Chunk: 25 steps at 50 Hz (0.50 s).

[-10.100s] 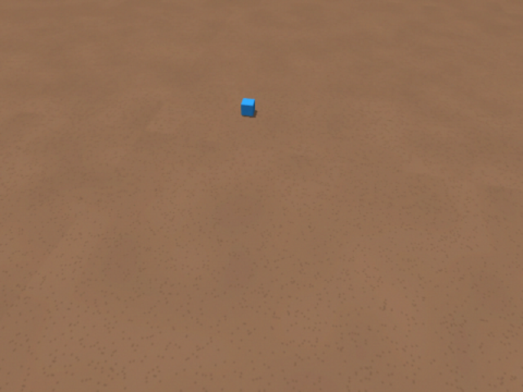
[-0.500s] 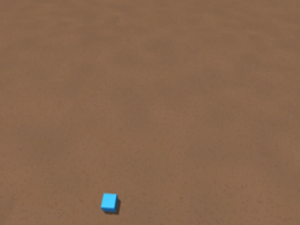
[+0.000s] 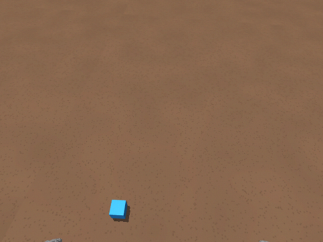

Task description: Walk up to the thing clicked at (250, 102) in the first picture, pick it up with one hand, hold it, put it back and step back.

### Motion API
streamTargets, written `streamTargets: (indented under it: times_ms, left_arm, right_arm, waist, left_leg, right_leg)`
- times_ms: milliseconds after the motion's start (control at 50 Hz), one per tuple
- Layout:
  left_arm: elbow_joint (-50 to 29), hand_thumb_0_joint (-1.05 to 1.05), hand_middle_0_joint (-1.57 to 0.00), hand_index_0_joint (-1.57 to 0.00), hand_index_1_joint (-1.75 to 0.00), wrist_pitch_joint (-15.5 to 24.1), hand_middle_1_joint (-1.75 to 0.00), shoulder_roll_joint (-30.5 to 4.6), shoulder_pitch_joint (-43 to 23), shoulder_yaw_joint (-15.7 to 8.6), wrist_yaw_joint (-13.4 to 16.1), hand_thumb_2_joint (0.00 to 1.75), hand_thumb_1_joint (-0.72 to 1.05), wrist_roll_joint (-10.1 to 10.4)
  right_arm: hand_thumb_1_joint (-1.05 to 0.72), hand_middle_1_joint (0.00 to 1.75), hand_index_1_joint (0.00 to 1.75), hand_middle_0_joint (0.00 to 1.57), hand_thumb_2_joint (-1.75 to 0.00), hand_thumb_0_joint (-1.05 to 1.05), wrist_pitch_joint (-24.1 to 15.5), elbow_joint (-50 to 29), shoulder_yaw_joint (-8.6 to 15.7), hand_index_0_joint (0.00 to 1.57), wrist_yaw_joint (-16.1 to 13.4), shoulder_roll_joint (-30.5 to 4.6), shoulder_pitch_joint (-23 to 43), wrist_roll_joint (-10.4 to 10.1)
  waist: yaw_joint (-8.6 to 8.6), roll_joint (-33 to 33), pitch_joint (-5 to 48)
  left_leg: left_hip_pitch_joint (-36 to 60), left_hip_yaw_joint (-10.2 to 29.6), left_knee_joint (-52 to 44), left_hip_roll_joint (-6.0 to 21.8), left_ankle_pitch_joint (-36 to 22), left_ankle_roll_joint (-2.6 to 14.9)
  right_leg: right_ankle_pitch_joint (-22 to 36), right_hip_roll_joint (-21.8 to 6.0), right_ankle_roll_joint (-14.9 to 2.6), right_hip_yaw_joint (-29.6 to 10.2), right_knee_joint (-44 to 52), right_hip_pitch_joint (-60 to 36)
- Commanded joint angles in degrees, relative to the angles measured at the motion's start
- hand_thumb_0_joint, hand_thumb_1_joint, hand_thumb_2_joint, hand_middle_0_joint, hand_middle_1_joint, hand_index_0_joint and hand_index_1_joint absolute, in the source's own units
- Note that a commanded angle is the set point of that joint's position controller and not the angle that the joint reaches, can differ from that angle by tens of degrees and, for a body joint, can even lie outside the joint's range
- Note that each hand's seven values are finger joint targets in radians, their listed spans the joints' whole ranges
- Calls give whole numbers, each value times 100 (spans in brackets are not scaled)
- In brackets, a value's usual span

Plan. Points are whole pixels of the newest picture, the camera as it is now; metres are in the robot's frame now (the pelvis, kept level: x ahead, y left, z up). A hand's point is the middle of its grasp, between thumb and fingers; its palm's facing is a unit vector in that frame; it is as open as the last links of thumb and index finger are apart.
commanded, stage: rise first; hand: left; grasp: from above
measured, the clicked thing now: (118, 209) +0.40 +0.23 -0.74
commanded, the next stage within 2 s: none
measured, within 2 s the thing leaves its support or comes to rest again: neither
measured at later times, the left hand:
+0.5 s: hand out of the picture +0.14 +0.26 -0.22, palm faces -0.13 -0.89 -0.43, open 13.9 cm
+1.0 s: hand out of the picture +0.16 +0.29 -0.34, palm faces -0.39 -0.70 -0.60, open 14.1 cm
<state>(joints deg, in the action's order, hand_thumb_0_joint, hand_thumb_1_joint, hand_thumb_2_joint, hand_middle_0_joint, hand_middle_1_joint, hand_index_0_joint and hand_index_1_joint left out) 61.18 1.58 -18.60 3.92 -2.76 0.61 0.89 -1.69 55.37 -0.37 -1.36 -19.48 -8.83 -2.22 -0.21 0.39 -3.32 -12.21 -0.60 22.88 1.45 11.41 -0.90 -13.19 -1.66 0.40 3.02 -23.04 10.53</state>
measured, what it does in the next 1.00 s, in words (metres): lowers itself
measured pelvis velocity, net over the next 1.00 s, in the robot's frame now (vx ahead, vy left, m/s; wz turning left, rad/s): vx -0.04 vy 0.01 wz -0.03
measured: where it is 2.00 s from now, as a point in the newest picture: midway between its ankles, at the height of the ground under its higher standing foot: outside the picture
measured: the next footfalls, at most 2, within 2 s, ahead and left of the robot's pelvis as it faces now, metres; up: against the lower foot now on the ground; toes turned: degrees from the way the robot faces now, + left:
none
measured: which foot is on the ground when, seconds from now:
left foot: down 0.00-1.00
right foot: down 0.00-1.00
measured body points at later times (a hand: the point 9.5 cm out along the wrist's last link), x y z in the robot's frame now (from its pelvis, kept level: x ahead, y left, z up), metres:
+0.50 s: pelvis -0.01 +0.01 -0.07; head +0.08 +0.02 +0.37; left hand +0.14 +0.31 -0.19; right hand +0.12 -0.26 -0.18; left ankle +0.01 +0.13 -0.74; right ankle -0.01 -0.12 -0.74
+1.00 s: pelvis -0.04 +0.01 -0.19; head +0.11 +0.02 +0.23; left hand +0.18 +0.32 -0.30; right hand +0.16 -0.25 -0.29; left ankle +0.01 +0.13 -0.74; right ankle -0.01 -0.12 -0.74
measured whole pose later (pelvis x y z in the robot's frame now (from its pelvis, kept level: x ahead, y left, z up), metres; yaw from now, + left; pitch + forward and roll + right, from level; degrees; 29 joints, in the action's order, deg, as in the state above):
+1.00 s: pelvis -0.04 +0.01 -0.19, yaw -2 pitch +28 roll -2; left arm 34.1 0.6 -23.8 3.6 -7.7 1.0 -27.4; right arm -11.2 32.6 2.6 0.8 -15.8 -5.6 0.2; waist -1.2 -0.2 10.0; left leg -82.2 1.3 90.3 2.5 36.3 -0.3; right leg -37.8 -2.0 0.8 2.0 -89.2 79.5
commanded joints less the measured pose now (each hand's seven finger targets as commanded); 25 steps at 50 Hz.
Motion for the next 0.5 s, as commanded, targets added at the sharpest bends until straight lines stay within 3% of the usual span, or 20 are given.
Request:
streamTargets:
  times_ms: [0, 40, 60, 100, 140, 200, 240, 340, 480]
  left_arm:
    - [-456, 0, -13, -16, -84, 152, -86, -1591, -1529, -687, -14, 94, 34, -250]
    - [30, 0, -9, -13, -94, 37, -98, -1427, -649, -789, -165, 95, 18, -577]
    - [23, 0, -6, -9, -99, -14, -102, -1494, -292, -934, -207, 98, 10, -743]
    - [-608, 0, -5, -6, -103, -128, -105, -1443, -133, -997, -196, 102, -6, -851]
    - [-735, 0, -6, -6, -106, -382, -107, -1114, -68, -821, -123, 102, -22, -929]
    - [-947, 0, -7, -6, -106, -648, -105, -1143, -462, -773, -31, 101, -46, -1077]
    - [-1214, 0, -8, -6, -107, -706, -105, -999, -391, -748, 1, 101, -58, -1101]
    - [-2251, 0, -9, -8, -108, -528, -107, -1126, -242, -996, 61, 98, -61, -1242]
    - [-3332, 0, -8, -7, -108, -625, -106, -983, 652, -918, 90, 101, -59, -1510]
  right_arm:
    - [-101, 30, 30, 20, -93, 0, -144, -928, 359, 20, -188, -655, -372, -36]
    - [-101, 30, 30, 20, -93, 0, -187, -1128, 486, 20, -123, -635, -582, 74]
    - [-99, 30, 30, 20, -93, 0, -194, -1278, 545, 20, -85, -616, -604, 112]
    - [-100, 30, 30, 20, -93, 0, -193, -1635, 582, 20, -63, -557, -550, 86]
    - [-96, 30, 30, 20, -92, 0, -190, -1863, 548, 20, -44, -483, -421, 69]
    - [-94, 30, 30, 20, -92, 0, -228, -2183, 553, 20, -4, -471, -229, 56]
    - [-93, 30, 30, 20, -91, 0, -292, -2301, 585, 20, 29, -437, -320, 78]
    - [-95, 30, 30, 20, -92, 0, -531, -2540, 641, 20, 39, -367, -443, 134]
    - [-93, 30, 30, 20, -91, 0, -694, -2774, 651, 20, -29, -311, -410, 172]
  waist:
    - [-159, -324, 1041]
    - [-88, -268, 1415]
    - [126, -111, 1687]
    - [253, 276, 2093]
    - [178, 247, 1814]
    - [43, -6, 1404]
    - [-12, -81, 1444]
    - [-11, 120, 2025]
    - [-70, 370, 2438]
  left_leg:
    - [-251, -161, 424, -180, -520, 195]
    - [-600, -140, 885, -232, -809, 175]
    - [-751, -152, 1032, -271, -948, 143]
    - [-589, -178, 1054, -300, -1105, 83]
    - [-849, -162, 1119, -284, -912, 78]
    - [-1414, -108, 1456, -213, -424, 85]
    - [-1676, -108, 1716, -183, -54, 104]
    - [-2155, -9, 2499, -92, 31, 100]
    - [-2468, 131, 3094, 0, -148, 97]
  right_leg:
    - [798, 118, -86, -101, -291, 578]
    - [1086, 103, -96, -102, -740, 728]
    - [1144, 99, -129, -105, -889, 649]
    - [1181, 121, -161, -126, -973, 568]
    - [963, 140, -150, -109, -1004, 835]
    - [382, 185, -146, -48, -1268, 1472]
    - [-4, 206, -144, -53, -1500, 1837]
    - [-115, 224, -141, -60, -2390, 2543]
    - [-94, 204, -152, -79, -3085, 3175]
